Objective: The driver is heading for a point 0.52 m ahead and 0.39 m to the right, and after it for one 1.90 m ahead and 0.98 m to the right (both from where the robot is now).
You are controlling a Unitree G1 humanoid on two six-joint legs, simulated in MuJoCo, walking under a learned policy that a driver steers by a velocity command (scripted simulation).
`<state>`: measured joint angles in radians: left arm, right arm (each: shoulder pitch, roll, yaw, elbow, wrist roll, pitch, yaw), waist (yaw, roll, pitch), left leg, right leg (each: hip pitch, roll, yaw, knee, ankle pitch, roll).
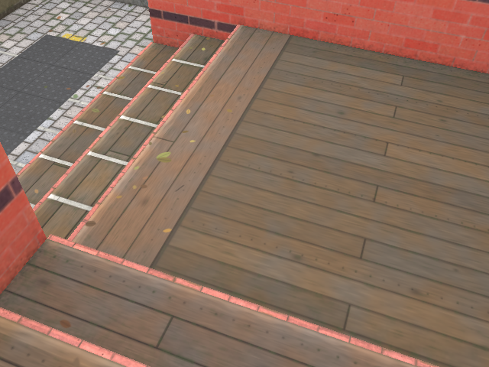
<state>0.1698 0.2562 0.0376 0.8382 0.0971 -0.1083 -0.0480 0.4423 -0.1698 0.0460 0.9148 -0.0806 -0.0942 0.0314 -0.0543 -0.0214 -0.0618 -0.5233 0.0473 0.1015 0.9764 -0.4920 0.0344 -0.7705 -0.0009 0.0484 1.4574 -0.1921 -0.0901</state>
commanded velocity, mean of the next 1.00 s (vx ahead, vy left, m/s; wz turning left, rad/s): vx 0.50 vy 0.00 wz -0.57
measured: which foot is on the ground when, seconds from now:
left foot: down 0.00-0.34, up 0.36-0.74, down 0.76-1.00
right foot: up 0.00-0.32, down 0.34-0.78, up 0.80-1.00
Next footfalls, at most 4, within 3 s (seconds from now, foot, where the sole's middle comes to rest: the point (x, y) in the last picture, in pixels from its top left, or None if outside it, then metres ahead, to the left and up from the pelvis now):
0.34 right None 0.32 -0.14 -0.87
0.76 left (232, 360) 0.68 0.02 -1.02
1.32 right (317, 349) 0.70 -0.27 -1.02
1.66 left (326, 274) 1.08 -0.39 -1.17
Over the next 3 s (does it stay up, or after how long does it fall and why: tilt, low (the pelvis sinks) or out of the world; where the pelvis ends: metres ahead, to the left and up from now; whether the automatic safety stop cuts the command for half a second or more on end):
stays up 1.44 -0.71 -0.39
